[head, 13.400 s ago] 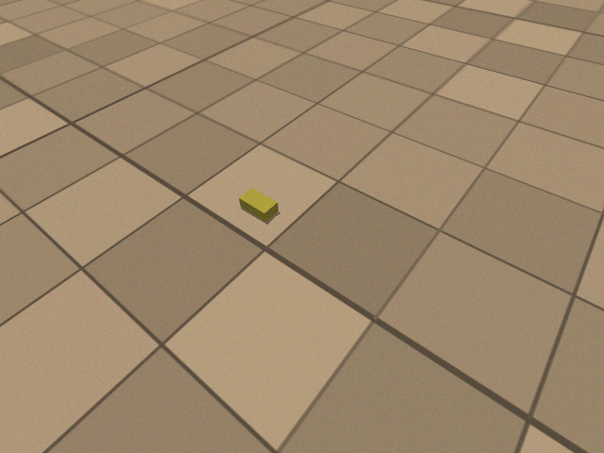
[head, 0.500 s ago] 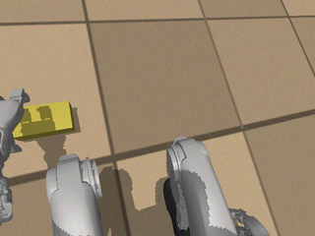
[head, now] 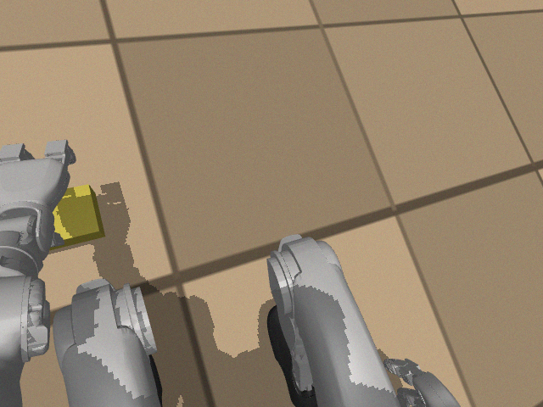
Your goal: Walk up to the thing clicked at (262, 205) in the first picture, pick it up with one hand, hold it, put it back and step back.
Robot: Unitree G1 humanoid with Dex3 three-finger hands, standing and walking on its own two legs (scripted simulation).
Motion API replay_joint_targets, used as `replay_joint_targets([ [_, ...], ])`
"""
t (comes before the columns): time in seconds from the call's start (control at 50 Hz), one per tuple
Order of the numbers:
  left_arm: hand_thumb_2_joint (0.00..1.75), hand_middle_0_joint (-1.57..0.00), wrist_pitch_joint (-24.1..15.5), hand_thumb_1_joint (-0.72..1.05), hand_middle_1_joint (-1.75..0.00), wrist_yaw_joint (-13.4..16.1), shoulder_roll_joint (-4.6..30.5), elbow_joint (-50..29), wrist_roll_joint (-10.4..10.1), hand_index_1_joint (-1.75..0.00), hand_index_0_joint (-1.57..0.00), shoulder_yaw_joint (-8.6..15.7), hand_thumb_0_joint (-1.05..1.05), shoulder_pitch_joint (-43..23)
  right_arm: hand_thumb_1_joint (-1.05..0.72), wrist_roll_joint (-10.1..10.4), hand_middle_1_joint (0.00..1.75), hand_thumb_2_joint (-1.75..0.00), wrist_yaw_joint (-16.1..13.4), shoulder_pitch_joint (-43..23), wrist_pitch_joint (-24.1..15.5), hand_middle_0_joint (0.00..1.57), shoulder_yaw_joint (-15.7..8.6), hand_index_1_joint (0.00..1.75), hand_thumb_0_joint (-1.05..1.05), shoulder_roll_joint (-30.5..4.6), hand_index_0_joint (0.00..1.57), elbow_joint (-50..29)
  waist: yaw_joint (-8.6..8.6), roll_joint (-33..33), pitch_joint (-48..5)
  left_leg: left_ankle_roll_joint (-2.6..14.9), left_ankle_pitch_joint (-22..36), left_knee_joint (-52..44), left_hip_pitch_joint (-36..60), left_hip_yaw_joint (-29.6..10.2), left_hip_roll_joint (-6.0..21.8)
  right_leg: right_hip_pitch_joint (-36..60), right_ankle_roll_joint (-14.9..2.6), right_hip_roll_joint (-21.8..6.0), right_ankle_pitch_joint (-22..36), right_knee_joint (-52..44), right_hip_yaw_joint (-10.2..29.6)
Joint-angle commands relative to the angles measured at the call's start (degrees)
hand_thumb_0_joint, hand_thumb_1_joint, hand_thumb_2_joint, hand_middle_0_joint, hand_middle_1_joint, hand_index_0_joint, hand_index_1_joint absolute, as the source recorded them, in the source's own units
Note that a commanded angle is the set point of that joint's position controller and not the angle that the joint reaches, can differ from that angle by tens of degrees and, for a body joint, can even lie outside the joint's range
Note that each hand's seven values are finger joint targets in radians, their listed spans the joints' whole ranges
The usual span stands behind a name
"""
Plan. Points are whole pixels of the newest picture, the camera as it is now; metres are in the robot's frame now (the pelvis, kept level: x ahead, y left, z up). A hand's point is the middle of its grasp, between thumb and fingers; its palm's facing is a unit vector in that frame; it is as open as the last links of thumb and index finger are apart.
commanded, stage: approach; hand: left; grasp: from above
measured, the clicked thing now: (47, 222) +0.45 +0.29 -0.30
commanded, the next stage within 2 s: close in in 0.16 s
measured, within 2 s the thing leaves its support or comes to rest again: neither
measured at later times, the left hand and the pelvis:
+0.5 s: hand (22, 228) +0.42 +0.29 -0.19, palm faces -0.52 -0.10 -0.85, open 13.6 cm; pelvis +0.00 +0.00 +0.00, yaw +0 degrees
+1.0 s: hand (47, 224) +0.44 +0.28 -0.25, palm faces -0.46 -0.11 -0.88, open 13.8 cm; pelvis +0.01 +0.00 -0.03, yaw -3 degrees
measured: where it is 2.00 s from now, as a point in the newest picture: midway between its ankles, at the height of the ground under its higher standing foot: (227, 398)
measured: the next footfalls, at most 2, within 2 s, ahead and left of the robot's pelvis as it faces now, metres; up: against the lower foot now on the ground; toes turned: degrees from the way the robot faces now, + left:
none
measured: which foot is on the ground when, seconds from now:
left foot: down 0.00-1.00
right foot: down 0.00-1.00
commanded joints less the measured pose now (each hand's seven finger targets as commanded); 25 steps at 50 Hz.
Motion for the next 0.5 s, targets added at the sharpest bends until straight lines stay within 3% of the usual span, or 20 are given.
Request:
replay_joint_targets([
  [0.0,0.96,-0.07,3.1,-0.48,-1.07,4.1,15.3,-3.7,-0.8,-1.03,-0.11,2.6,0.00,-14.5,-0.90,-0.5,0.30,-0.89,0.2,8.7,-0.8,0.20,-3.0,0.30,0.00,-14.3,0.20,-1.7,0.99,16.7,-35.8,5.05,6.8,-11.9,28.5,10.6,-0.7,16.3,-5.26,0.8,13.9,-13.5,-7.6],
  [0.08,1.01,-0.12,3.9,-0.47,-1.06,3.8,22.3,-11.6,-2.5,-1.05,-0.14,6.6,0.00,-14.7,-0.90,-0.2,0.30,-0.89,0.4,8.6,-1.5,0.20,-3.0,0.30,0.00,-14.9,0.20,-2.4,3.84,18.7,-41.4,5.19,7.4,-11.3,29.4,11.1,-0.6,20.0,-5.14,0.6,13.6,-13.3,-6.5],
  [0.1,1.02,-0.12,4.2,-0.48,-1.06,3.2,21.3,-11.4,-3.1,-1.05,-0.14,6.4,0.00,-12.8,-0.90,0.2,0.30,-0.89,0.5,8.3,-1.4,0.20,-3.4,0.30,0.00,-14.5,0.20,-2.4,4.21,19.1,-41.2,5.07,7.1,-11.4,29.7,11.3,-0.5,20.0,-5.35,0.7,13.1,-13.1,-6.3],
  [0.16,0.98,-0.08,4.0,-0.51,-1.07,-0.3,15.6,-11.3,-5.1,-1.05,-0.11,2.7,0.00,-13.5,-0.90,0.3,0.30,-0.89,0.7,9.2,-1.6,0.20,-4.2,0.30,0.00,-13.8,0.20,-1.3,1.30,16.4,-36.9,5.17,4.2,-11.0,27.3,10.7,-0.4,17.1,-5.28,0.8,10.6,-14.1,-6.7],
  [0.22,0.96,-0.07,2.4,-0.50,-1.10,-4.0,13.6,-14.4,-7.0,-1.06,-0.11,0.9,0.00,-13.5,-0.90,0.8,0.30,-0.89,0.5,11.3,-1.3,0.20,-5.4,0.30,0.00,-14.2,0.20,0.1,1.83,15.9,-38.0,4.84,3.8,-11.8,27.6,10.1,-0.5,17.7,-5.38,0.8,9.5,-15.1,-6.9],
  [0.28,0.92,-0.05,0.4,-0.48,-1.12,-6.9,9.5,-14.7,-7.6,-1.06,-0.12,-2.2,0.00,-12.9,-0.91,1.2,0.30,-0.90,0.3,12.9,-0.8,0.20,-6.0,0.30,0.00,-14.8,0.20,0.3,0.06,13.6,-36.2,4.69,4.3,-12.3,28.0,9.5,-0.7,18.1,-5.12,0.6,10.6,-15.5,-8.3],
  [0.3,0.92,-0.05,-0.3,-0.47,-1.13,-7.2,9.9,-14.6,-7.7,-1.06,-0.12,-2.6,0.00,-12.5,-0.90,1.6,0.30,-0.90,0.1,12.9,-0.5,0.20,-6.0,0.30,0.00,-14.8,0.20,0.4,0.72,12.3,-35.9,4.80,4.4,-12.2,27.5,9.4,-0.6,18.7,-5.01,0.7,10.7,-16.0,-8.2],
  [0.32,0.91,-0.05,-1.0,-0.46,-1.13,-7.5,10.1,-12.9,-7.6,-1.06,-0.12,-2.5,0.00,-11.7,-0.90,1.7,0.30,-0.90,0.1,13.1,-0.3,0.20,-5.8,0.30,0.00,-14.9,0.20,0.1,0.16,10.9,-34.3,4.87,4.5,-12.0,26.4,9.3,-0.8,19.0,-4.88,0.6,10.9,-15.8,-8.4],
  [0.38,0.92,-0.05,-3.7,-0.44,-1.15,-6.7,12.4,-11.8,-6.3,-1.07,-0.13,-1.6,0.00,-11.5,-0.90,1.6,0.30,-0.89,-0.2,12.2,0.1,0.20,-5.1,0.30,0.00,-14.7,0.20,-0.2,0.93,10.4,-33.3,4.77,5.8,-11.3,26.8,9.0,-0.6,18.7,-4.86,0.8,12.1,-14.9,-8.6],
  [0.42,0.92,-0.05,-5.5,-0.43,-1.15,-4.8,15.6,-12.6,-4.4,-1.07,-0.13,0.2,0.00,-13.5,-0.90,1.1,0.30,-0.89,-0.4,11.7,0.3,0.20,-4.4,0.30,0.00,-14.9,0.20,-0.3,1.24,11.7,-34.2,4.68,7.2,-10.5,27.7,9.1,-0.6,18.9,-4.77,0.7,13.4,-14.3,-8.5],
  [0.48,0.95,-0.06,-6.8,-0.42,-1.15,-0.8,16.3,-8.9,-1.4,-1.08,-0.13,1.8,0.00,-13.0,-0.90,0.1,0.30,-0.89,-0.3,10.5,0.3,0.20,-3.7,0.30,0.00,-15.0,0.20,-0.1,0.76,14.1,-33.6,4.31,8.0,-10.4,29.6,9.0,-0.4,17.1,-4.93,0.9,14.1,-12.8,-8.8],
])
